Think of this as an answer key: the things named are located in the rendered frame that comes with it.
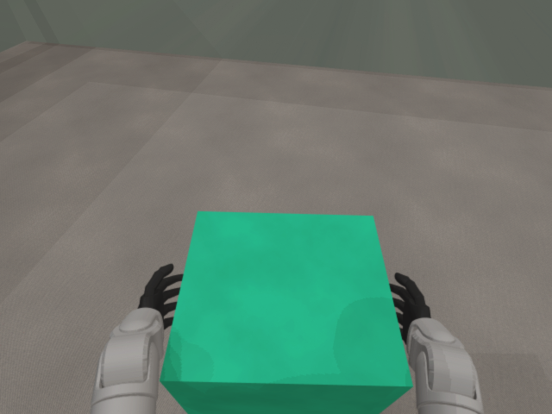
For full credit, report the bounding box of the left robot hand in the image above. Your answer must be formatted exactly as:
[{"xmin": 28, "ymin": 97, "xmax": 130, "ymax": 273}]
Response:
[{"xmin": 138, "ymin": 264, "xmax": 184, "ymax": 330}]

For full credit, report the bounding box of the robot left forearm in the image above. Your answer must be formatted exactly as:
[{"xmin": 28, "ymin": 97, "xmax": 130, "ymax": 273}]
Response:
[{"xmin": 90, "ymin": 308, "xmax": 164, "ymax": 414}]

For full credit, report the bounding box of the carton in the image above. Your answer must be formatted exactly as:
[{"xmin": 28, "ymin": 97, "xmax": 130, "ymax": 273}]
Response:
[{"xmin": 160, "ymin": 211, "xmax": 413, "ymax": 414}]

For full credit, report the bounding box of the right robot hand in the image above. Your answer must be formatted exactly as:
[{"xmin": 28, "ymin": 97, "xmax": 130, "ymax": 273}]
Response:
[{"xmin": 389, "ymin": 273, "xmax": 431, "ymax": 344}]

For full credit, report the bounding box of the robot right forearm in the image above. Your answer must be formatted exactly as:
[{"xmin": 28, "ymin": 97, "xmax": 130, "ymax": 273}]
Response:
[{"xmin": 406, "ymin": 317, "xmax": 485, "ymax": 414}]

